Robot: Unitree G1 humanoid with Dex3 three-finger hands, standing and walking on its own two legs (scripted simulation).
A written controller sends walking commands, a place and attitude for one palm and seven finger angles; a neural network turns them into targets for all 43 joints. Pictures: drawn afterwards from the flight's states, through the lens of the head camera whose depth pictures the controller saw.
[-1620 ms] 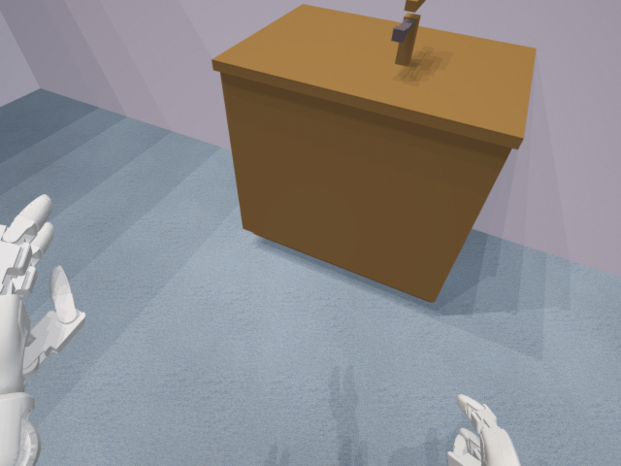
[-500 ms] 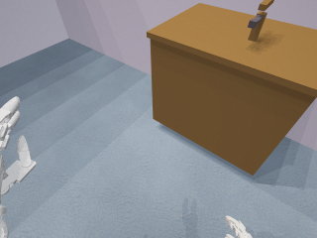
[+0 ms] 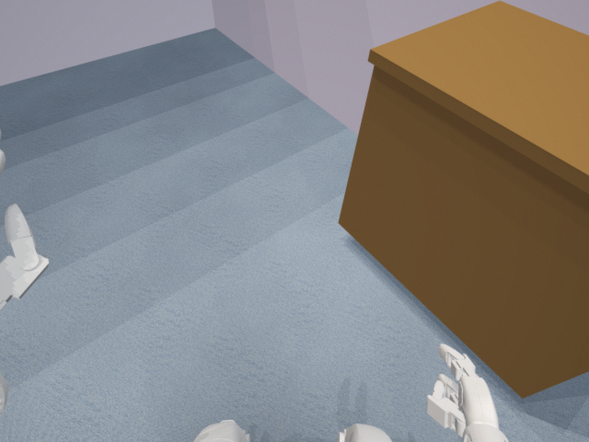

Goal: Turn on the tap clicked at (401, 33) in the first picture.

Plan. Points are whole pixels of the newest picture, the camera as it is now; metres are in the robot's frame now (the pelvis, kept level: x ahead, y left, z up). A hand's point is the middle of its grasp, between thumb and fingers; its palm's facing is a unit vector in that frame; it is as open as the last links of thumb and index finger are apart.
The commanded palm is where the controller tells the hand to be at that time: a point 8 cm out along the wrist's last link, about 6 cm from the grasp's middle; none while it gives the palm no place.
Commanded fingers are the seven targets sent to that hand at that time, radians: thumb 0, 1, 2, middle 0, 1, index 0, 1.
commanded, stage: walk to a spot facing it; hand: left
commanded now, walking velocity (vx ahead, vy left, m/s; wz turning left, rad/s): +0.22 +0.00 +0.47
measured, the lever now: out of the picture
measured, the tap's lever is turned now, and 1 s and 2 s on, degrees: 0 0 0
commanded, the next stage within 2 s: turn to face it in 0.06 s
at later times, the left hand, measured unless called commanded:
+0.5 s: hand (101, 209) +0.29 +0.21 +0.20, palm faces +0.49 -0.79 -0.36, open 7.4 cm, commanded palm +0.24 +0.25 +0.20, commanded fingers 0.00 0.90 0.90 -0.20 -0.30 -0.20 -0.30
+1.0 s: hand (256, 186) +0.33 +0.07 +0.20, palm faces +0.14 -0.84 -0.53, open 7.4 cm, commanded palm +0.29 +0.13 +0.20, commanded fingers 0.00 0.90 0.90 -0.20 -0.30 -0.20 -0.30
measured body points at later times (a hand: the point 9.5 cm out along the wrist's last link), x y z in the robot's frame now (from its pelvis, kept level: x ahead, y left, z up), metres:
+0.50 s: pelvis +0.09 -0.04 +0.01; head +0.10 -0.03 +0.46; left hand +0.26 +0.25 +0.22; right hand +0.31 -0.28 -0.05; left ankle +0.11 +0.07 -0.71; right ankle +0.10 -0.15 -0.71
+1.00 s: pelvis +0.06 -0.10 +0.02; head +0.10 -0.14 +0.46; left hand +0.32 +0.11 +0.23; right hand +0.15 -0.37 -0.10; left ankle +0.09 +0.05 -0.63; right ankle +0.10 -0.17 -0.71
